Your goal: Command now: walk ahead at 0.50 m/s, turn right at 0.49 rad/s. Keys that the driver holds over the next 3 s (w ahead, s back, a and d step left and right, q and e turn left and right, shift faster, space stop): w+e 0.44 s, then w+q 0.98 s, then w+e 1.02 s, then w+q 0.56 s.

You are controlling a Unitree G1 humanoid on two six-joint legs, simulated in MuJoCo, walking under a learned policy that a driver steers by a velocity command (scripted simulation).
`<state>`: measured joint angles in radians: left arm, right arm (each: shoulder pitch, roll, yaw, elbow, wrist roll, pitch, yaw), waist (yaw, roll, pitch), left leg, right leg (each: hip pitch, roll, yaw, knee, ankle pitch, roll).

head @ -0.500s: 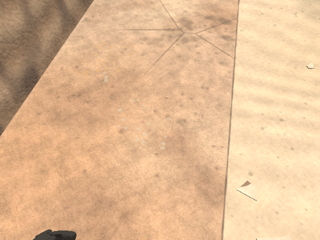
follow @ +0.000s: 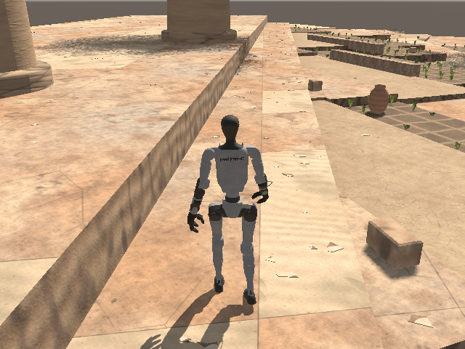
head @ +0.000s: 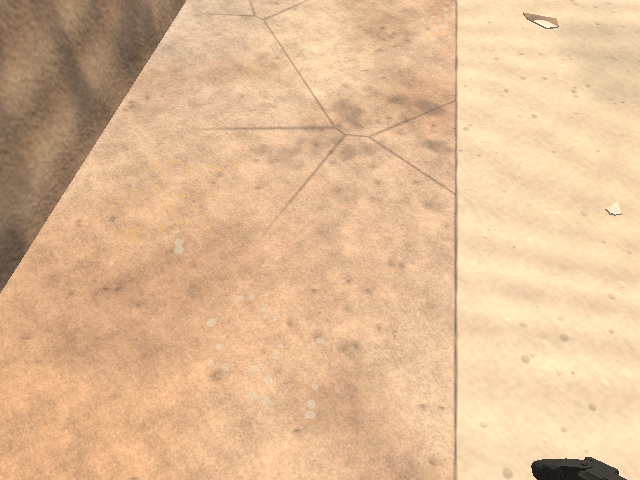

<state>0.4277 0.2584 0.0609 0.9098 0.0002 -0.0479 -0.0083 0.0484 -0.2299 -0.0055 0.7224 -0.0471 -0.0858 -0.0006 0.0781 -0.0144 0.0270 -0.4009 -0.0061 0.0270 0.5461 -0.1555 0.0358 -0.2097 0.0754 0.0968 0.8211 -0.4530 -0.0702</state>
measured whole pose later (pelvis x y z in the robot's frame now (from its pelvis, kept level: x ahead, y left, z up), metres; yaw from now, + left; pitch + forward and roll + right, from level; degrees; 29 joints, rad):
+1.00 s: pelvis +0.52 -0.12 -0.01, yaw -7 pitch +1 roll +0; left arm 0.41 0.22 0.02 0.98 0.03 -0.07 0.04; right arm 0.09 -0.22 -0.03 0.80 -0.03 -0.02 0.05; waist 0.04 0.01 0.05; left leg -0.49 -0.03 0.14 0.60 -0.15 0.15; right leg 0.13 0.04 -0.25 0.35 -0.45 -0.05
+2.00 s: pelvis +1.06 -0.13 +0.01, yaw -2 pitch +2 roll -1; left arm 0.47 0.25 0.06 0.91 0.01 -0.05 -0.01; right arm 0.01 -0.24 0.01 0.70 -0.03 -0.06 0.02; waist 0.11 0.02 0.02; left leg -0.48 0.01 -0.03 0.53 -0.13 -0.02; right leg -0.04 0.11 0.18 0.36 -0.34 -0.06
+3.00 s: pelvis +1.55 -0.25 +0.00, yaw -9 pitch +0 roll -1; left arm 0.40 0.22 0.04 0.95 0.02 -0.09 0.02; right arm 0.12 -0.23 -0.04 0.82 -0.03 0.00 0.06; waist 0.04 0.02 0.05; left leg -0.61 0.06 0.09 0.69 -0.03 0.08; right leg 0.12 0.05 -0.26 0.21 -0.34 -0.04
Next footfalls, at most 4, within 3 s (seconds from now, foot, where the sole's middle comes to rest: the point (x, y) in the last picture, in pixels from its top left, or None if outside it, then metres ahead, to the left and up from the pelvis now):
0.46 right None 0.36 -0.15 -0.77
1.02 left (389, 392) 0.68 -0.09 -0.77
1.52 right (447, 279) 1.00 -0.23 -0.77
2.02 left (366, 206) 1.23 -0.02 -0.77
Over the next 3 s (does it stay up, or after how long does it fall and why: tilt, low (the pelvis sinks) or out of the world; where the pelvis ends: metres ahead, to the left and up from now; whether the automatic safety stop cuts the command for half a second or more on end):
stays up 1.55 -0.25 0.00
